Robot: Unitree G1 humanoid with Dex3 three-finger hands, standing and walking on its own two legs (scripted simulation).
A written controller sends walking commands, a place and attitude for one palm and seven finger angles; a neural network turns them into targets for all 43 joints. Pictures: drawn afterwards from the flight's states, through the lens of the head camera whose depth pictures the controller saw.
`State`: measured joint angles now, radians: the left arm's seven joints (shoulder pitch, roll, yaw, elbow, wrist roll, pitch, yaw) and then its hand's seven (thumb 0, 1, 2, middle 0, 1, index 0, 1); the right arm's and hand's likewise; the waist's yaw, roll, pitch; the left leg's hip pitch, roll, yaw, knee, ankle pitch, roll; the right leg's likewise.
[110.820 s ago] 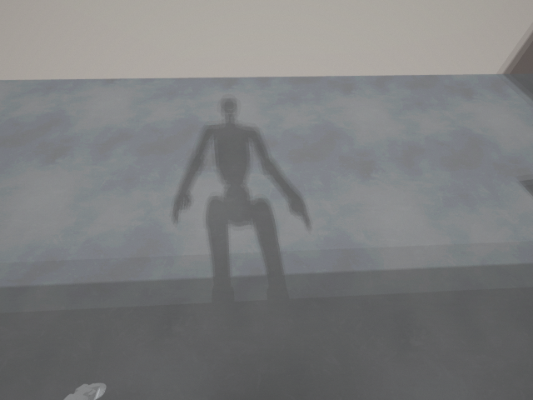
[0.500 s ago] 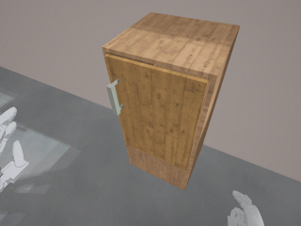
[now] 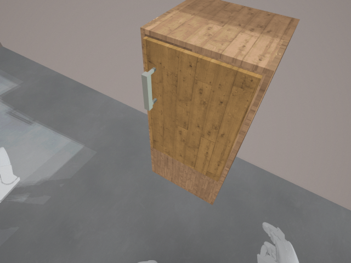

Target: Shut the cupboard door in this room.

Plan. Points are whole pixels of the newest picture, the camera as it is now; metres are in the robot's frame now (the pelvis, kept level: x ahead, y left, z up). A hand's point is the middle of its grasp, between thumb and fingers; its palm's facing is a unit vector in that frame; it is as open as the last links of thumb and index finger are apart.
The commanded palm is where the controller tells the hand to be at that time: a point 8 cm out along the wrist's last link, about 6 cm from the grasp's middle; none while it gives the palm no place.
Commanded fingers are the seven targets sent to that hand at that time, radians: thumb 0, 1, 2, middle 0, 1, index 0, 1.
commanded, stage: step back with the hand held close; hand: left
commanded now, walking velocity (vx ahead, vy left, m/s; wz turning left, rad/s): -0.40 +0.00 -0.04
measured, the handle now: (150, 89) +0.68 +0.14 -0.02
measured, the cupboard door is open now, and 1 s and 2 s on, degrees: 0 0 0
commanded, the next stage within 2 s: stop stepping back and stand still in 0.58 s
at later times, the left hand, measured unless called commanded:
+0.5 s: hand out of the picture +0.14 +0.29 +0.19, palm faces +0.45 -0.77 -0.45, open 7.4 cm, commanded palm +0.08 +0.32 +0.19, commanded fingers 0.00 0.90 0.90 -0.20 -0.30 -0.20 -0.30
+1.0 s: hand out of the picture +0.07 +0.30 +0.17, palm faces +0.46 -0.83 -0.31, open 7.4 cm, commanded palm +0.02 +0.33 +0.19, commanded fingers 0.00 0.90 0.90 -0.20 -0.30 -0.20 -0.30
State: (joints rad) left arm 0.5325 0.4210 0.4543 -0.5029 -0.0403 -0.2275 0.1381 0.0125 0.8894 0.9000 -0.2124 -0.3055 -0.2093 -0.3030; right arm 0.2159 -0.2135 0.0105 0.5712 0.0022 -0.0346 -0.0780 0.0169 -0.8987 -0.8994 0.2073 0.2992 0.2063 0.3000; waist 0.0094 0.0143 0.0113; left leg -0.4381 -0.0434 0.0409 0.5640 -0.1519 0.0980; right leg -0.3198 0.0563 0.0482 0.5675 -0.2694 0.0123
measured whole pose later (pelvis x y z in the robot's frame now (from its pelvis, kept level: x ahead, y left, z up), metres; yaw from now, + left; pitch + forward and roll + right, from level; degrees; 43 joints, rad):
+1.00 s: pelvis -0.14 +0.04 -0.03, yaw -3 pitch -5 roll -5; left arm 0.45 0.45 0.46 -0.49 -0.07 -0.18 0.15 0.01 0.88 0.90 -0.22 -0.31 -0.21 -0.30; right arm 0.36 -0.27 -0.02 0.72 0.00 -0.06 -0.11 0.02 -0.90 -0.90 0.21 0.30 0.21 0.30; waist -0.02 0.00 -0.06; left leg -0.57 -0.02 0.02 0.72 -0.12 0.04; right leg -0.02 0.01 -0.01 0.69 -0.60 0.01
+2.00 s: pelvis -0.16 +0.09 +0.01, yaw -6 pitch +0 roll +0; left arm 0.56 0.43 0.41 -0.48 -0.04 -0.20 0.16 0.01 0.89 0.90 -0.21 -0.31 -0.21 -0.30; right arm 0.24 -0.22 -0.01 0.63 0.02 -0.05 -0.08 0.02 -0.90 -0.90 0.20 0.30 0.20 0.30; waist -0.03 -0.01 0.00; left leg -0.28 0.02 0.05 0.54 -0.25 0.01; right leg -0.17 0.02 -0.05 0.51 -0.33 -0.03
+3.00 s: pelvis -0.19 +0.10 +0.01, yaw -4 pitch -2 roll +0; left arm 0.32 0.21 0.00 1.06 0.01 0.03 0.01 0.00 0.98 0.90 -0.21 -0.30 -0.20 -0.30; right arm 0.29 -0.21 0.02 1.06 -0.02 0.03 -0.01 0.01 -0.90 -0.90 0.20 0.30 0.20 0.30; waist 0.00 -0.04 0.06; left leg -0.25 0.00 0.04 0.44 -0.17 0.02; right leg -0.14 0.01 -0.07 0.43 -0.26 -0.02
